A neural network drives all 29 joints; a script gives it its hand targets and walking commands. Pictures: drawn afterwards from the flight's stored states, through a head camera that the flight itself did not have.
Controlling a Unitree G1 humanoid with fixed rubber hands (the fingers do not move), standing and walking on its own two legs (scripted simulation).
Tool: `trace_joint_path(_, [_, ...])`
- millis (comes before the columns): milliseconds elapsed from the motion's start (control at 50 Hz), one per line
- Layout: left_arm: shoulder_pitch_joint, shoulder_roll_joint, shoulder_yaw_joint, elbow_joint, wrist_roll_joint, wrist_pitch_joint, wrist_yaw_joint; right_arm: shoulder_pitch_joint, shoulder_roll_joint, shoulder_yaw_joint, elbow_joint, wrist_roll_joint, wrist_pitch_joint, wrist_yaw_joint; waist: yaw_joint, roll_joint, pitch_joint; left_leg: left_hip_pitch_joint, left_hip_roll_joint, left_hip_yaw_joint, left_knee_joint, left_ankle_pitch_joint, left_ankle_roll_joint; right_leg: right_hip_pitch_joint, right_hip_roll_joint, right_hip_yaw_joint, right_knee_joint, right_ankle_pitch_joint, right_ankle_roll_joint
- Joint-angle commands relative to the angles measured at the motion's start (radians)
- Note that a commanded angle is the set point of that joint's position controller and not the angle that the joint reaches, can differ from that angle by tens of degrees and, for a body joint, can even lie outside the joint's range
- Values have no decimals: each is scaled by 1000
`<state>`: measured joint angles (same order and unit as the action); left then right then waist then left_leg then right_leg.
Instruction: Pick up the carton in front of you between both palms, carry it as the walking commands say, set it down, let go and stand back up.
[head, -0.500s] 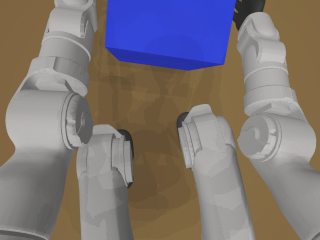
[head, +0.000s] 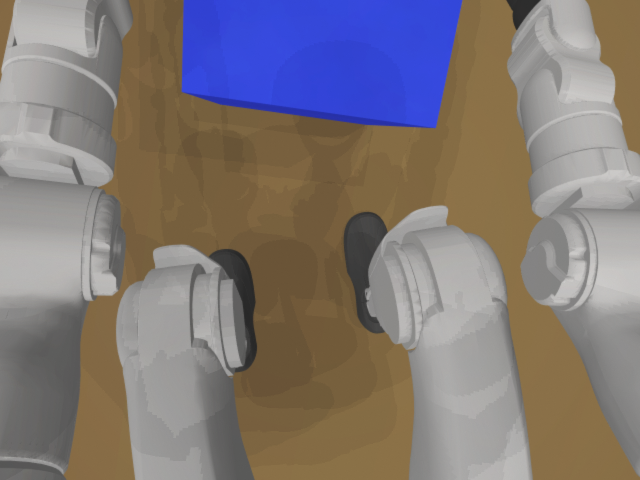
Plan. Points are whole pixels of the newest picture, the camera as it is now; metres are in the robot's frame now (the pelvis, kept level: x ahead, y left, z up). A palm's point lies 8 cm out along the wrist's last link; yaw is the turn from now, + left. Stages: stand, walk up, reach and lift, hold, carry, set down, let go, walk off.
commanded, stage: set down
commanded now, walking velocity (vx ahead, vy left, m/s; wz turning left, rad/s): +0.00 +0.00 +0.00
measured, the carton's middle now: (313, 13) +0.52 -0.05 -0.24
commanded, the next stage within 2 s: let go in 0.96 s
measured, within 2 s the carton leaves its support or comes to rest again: neither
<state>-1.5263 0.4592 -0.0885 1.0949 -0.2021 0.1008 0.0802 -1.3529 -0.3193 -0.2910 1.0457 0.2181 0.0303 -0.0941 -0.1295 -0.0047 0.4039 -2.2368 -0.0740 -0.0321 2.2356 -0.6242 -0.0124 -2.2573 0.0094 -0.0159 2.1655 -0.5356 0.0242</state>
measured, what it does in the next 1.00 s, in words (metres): rises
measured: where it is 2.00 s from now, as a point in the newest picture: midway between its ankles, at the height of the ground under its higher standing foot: (304, 311)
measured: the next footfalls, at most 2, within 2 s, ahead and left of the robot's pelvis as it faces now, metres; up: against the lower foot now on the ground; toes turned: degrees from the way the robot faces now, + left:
none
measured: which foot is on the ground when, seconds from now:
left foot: down 0.00-1.00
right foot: down 0.00-1.00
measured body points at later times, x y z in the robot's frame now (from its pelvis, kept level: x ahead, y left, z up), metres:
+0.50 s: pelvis +0.01 +0.00 +0.11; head +0.34 -0.01 +0.41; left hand +0.60 +0.12 +0.00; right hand +0.52 -0.26 +0.00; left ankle +0.10 +0.11 -0.33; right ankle +0.12 -0.12 -0.33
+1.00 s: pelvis +0.04 +0.00 +0.25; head +0.34 -0.01 +0.58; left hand +0.60 +0.13 +0.15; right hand +0.51 -0.26 +0.15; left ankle +0.10 +0.11 -0.33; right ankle +0.12 -0.12 -0.33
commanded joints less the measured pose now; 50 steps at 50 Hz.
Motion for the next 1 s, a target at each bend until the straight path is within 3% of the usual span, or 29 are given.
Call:
trace_joint_path(0, [-306, 80, 36, -169, 16, 0, 8, -181, -147, 15, -177, 27, 2, -23, -85, 160, -1498, 667, 18, 54, -196, 328, -11, 787, 12, -54, -171, 486, 20])
trace_joint_path(80, [-273, 96, 94, -215, 57, 48, 19, -155, -124, 21, -294, 14, 58, -55, -58, 119, -1577, 659, -3, 88, -266, 265, 10, 877, 34, -62, -245, 447, 22])
trace_joint_path(220, [-159, 41, 194, -75, 130, 58, -16, -83, -11, -17, -255, -75, 93, -47, -34, 59, -1286, 467, -6, 77, -400, 166, 25, 742, 43, -48, -373, 331, 41])
trace_joint_path(340, [-158, 38, 221, -82, 165, 51, -31, -57, -10, -50, -277, -110, 97, -33, -46, 88, -1349, 549, -12, 74, -501, 186, 16, 747, 46, -65, -460, 343, 44])
trace_joint_path(460, [-162, 27, 199, -185, 162, 85, -33, -19, -38, -66, -354, -104, 123, -22, -67, 153, -1513, 754, -21, 74, -597, 271, 2, 799, 49, -91, -554, 397, 38])
trace_joint_path(560, [-127, 15, 203, -260, 173, 117, -37, 33, -51, -74, -414, -101, 148, -2, -66, 180, -1596, 891, -27, 68, -679, 363, -6, 851, 56, -98, -637, 458, 36])
trace_joint_path(980, [92, -58, 304, -225, 266, 80, -86, 203, 25, -117, -390, -199, 110, 69, -36, 128, -1437, 1124, -12, 21, -1110, 498, -17, 1118, 51, -61, -1051, 564, 34])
